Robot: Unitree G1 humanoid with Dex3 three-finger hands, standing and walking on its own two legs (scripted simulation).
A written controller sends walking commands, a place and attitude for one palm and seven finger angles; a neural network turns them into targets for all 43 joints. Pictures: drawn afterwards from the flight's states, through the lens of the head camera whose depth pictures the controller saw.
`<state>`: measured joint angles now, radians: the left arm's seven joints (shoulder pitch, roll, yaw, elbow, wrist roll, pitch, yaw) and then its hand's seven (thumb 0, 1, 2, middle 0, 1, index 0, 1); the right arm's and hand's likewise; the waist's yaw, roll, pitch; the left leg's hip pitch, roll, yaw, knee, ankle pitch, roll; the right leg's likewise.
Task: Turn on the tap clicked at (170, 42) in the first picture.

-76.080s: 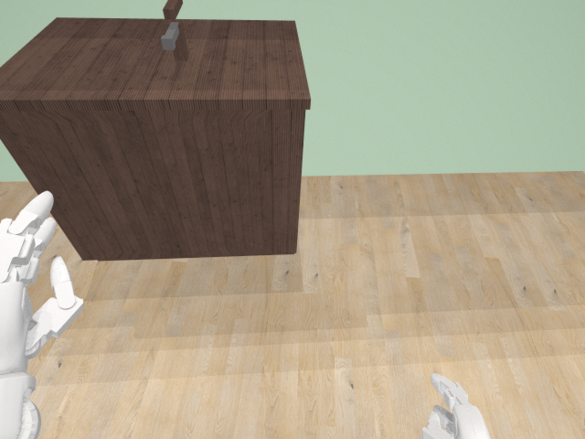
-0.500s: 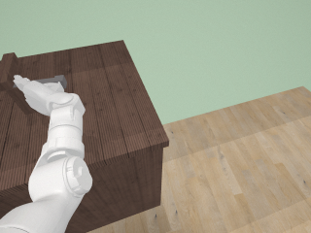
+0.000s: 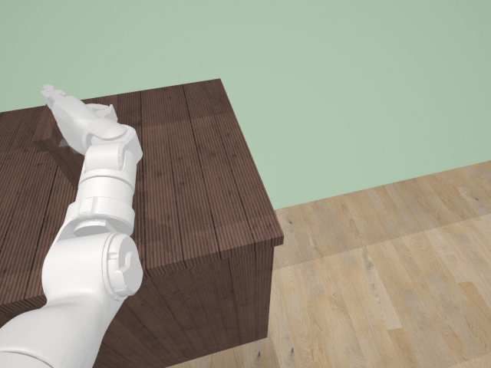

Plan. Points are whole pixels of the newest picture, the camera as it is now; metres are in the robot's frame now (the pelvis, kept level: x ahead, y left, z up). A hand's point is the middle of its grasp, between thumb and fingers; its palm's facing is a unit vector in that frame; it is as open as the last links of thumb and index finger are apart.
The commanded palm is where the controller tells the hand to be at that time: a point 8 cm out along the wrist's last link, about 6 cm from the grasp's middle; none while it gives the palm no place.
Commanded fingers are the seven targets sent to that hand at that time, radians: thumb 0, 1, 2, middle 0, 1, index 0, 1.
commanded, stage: lift the hand up off the lever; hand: left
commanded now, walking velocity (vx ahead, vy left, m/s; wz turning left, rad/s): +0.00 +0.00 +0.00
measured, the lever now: (125, 140) +0.51 +0.23 +0.11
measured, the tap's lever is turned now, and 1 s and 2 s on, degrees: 84 84 84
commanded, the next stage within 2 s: draw the hand back beside the body in 0.14 s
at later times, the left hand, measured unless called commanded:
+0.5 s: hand (124, 141) +0.42 +0.19 +0.19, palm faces +0.33 -0.94 -0.06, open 7.8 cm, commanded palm +0.36 +0.24 +0.19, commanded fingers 0.00 0.90 0.90 -0.16 -0.19 -0.16 -0.19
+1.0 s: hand (72, 203) +0.30 +0.23 +0.17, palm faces +0.28 -0.93 -0.24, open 7.6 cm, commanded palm +0.26 +0.28 +0.18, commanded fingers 0.00 0.90 0.90 -0.19 -0.27 -0.19 -0.27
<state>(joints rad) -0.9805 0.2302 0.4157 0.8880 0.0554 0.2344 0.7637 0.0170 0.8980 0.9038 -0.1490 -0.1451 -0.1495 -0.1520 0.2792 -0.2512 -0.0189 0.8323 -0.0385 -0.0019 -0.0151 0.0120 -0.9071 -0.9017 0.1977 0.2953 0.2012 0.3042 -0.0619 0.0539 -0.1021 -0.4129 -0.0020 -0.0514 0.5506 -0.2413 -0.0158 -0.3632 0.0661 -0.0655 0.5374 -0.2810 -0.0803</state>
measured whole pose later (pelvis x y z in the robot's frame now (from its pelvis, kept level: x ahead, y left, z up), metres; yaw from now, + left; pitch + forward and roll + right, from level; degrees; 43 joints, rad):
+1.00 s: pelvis +0.01 +0.02 +0.02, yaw -3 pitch -6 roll +0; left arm 0.02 0.31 0.20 -0.04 -0.10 -0.05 0.10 0.02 0.89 0.90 -0.19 -0.24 -0.18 -0.24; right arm 0.14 -0.21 0.03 0.67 0.01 0.02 -0.05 0.01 -0.91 -0.90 0.20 0.30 0.20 0.30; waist 0.03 0.06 0.04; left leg -0.06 -0.01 0.01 0.34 -0.18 0.01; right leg -0.02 0.06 0.00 0.32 -0.20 -0.05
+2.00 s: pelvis -0.01 +0.03 +0.01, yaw -2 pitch -3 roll -1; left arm 0.43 0.35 0.31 -0.36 -0.07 -0.17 0.10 0.02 0.89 0.90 -0.21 -0.30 -0.21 -0.30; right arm 0.16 -0.23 0.00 0.64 0.01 -0.02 -0.06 0.02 -0.90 -0.90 0.20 0.30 0.20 0.30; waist 0.04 0.09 0.03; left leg -0.17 0.00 -0.01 0.43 -0.19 0.02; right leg -0.11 0.06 -0.02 0.37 -0.19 -0.05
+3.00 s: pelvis -0.10 +0.05 +0.00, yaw -2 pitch +1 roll -2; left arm 0.47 0.36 0.34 -0.51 -0.04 -0.18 0.15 0.02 0.89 0.90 -0.21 -0.30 -0.21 -0.30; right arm 0.15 -0.20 -0.01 0.62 0.00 -0.01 -0.07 0.02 -0.90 -0.90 0.20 0.30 0.20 0.30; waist 0.04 0.05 0.04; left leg -0.48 0.01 -0.01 0.55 -0.10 0.03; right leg -0.29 0.11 0.05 0.55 -0.28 -0.03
